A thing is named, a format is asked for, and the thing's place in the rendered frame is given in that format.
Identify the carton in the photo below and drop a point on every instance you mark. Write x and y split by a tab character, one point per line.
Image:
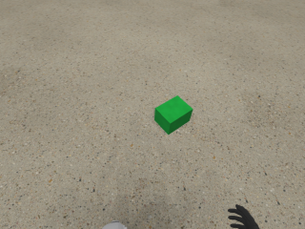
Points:
172	114

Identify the right robot hand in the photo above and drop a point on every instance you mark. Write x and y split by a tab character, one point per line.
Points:
245	218

